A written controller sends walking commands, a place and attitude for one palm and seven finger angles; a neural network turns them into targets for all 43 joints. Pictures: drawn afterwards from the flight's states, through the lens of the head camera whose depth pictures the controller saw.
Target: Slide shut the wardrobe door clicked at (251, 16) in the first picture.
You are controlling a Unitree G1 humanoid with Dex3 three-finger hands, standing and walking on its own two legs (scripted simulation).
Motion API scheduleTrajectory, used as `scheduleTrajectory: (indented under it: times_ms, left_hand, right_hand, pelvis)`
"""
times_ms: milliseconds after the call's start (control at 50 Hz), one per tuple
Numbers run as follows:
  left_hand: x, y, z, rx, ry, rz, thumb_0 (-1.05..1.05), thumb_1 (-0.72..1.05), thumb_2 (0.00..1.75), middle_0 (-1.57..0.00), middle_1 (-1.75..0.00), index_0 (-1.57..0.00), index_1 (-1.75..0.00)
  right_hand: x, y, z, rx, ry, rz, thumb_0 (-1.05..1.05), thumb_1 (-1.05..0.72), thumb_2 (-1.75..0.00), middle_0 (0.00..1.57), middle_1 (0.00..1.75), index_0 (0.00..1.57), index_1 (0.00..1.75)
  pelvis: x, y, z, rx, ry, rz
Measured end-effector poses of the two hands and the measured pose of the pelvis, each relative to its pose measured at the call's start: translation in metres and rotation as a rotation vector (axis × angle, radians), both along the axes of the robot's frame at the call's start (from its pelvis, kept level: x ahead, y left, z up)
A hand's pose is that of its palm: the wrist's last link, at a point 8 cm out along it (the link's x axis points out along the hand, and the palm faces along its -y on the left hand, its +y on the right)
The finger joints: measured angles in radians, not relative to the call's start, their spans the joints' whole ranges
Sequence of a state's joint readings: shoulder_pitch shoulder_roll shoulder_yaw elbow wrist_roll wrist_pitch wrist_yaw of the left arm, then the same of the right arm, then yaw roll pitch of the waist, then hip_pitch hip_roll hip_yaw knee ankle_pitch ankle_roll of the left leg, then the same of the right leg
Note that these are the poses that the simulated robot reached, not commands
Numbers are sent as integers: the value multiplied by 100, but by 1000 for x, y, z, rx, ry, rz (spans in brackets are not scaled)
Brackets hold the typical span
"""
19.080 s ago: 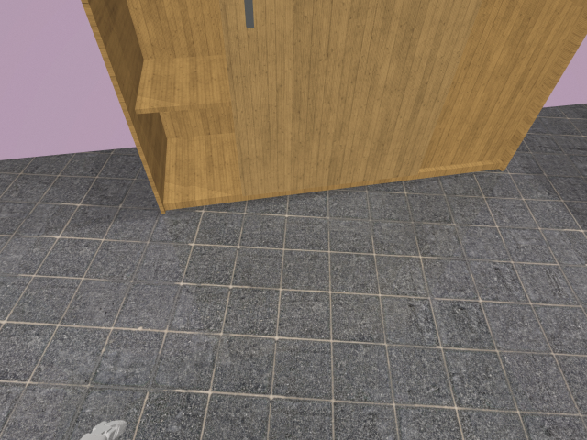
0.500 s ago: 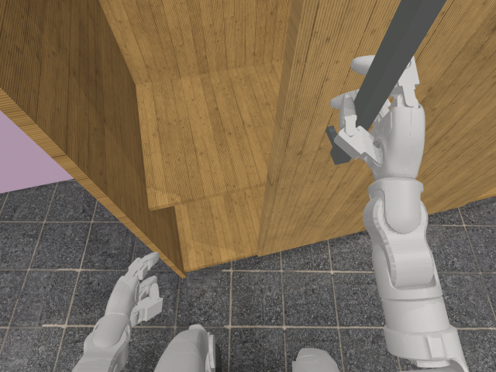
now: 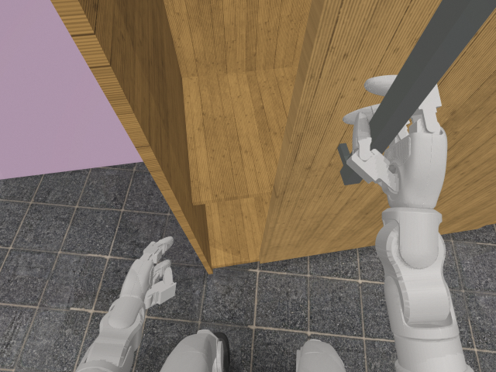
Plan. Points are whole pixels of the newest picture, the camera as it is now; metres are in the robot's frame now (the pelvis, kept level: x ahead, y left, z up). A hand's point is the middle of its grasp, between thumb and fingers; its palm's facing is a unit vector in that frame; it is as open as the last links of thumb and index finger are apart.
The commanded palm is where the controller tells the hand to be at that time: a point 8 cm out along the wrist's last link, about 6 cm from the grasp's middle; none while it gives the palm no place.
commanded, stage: step sideways, sliding the door along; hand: right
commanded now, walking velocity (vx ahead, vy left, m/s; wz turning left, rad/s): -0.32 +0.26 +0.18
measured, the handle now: (390, 92) +0.39 -0.15 +0.21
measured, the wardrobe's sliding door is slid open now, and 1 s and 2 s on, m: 0.18 0.01 0.00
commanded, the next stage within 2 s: stop walking and hold the door there in 1.52 s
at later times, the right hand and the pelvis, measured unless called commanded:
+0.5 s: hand (279, 163) +0.33 -0.03 +0.17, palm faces +0.12 +0.99 -0.09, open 6.3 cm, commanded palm +0.30 -0.03 +0.18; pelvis -0.06 +0.09 -0.01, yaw +6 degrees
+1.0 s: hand (200, 177) +0.31 +0.05 +0.17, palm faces +0.08 +0.99 -0.10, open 6.3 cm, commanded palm +0.29 +0.03 +0.18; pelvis -0.11 +0.15 +0.00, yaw +8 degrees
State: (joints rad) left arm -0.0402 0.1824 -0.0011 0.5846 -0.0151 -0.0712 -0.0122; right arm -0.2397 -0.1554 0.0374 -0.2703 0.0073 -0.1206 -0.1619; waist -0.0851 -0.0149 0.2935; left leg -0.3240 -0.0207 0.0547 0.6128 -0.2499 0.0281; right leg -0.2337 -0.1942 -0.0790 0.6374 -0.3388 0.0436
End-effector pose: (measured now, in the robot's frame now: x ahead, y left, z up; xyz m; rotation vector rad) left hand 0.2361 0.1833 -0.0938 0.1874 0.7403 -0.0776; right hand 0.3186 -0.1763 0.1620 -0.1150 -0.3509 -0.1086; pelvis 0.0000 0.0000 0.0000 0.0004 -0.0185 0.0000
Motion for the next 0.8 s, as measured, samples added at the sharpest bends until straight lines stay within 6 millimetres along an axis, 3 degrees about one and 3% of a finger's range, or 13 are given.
scheduleTrajectory:
  times_ms: [80, 160, 240, 440, 540, 700, 800]
  left_hand:
    - [-20, 22, 7, 24, 4, 58, 1, 91, 89, -20, -29, -20, -30]
    - [-41, 38, 4, 6, 36, 59, 1, 91, 89, -20, -29, -19, -30]
    - [-57, 55, -7, -30, 49, 80, 1, 91, 89, -20, -29, -19, -30]
    - [-109, 108, 0, 5, 52, 192, 1, 91, 89, -20, -29, -19, -30]
    - [-130, 130, -6, -16, 72, 207, 1, 91, 89, -20, -29, -19, -30]
    - [-168, 162, 4, 44, 71, 273, 1, 91, 89, -20, -29, -19, -30]
    - [-186, 179, -6, 19, 90, 278, 1, 91, 89, -20, -29, -19, -30]
  right_hand:
    - [-1, 13, 1, 12, 8, 43, 1, -73, -82, 45, 140, 21, 137]
    - [-4, 26, 2, -11, 18, 31, 0, -73, -81, 45, 140, 21, 138]
    - [-6, 43, 1, -3, 10, -5, -1, -74, -83, 45, 140, 19, 138]
    - [-13, 78, 4, 18, 70, 17, 1, -75, -81, 45, 140, 19, 138]
    - [-17, 99, 5, 26, 93, -8, 0, -76, -82, 45, 140, 19, 137]
    - [-22, 126, 8, 43, 134, 45, 1, -76, -81, 41, 140, 20, 138]
    - [-26, 143, 10, -4, 155, 38, 1, -77, -80, 42, 140, 16, 138]
  pelvis:
    - [-11, 5, 5, -8, 1, 33]
    - [-18, 22, 5, 20, -11, 50]
    - [-23, 46, -7, 18, -29, 60]
    - [-50, 71, -2, -4, -19, 98]
    - [-63, 95, -5, 0, -33, 95]
    - [-81, 108, 0, -27, -9, 112]
    - [-93, 127, -4, -16, -36, 117]
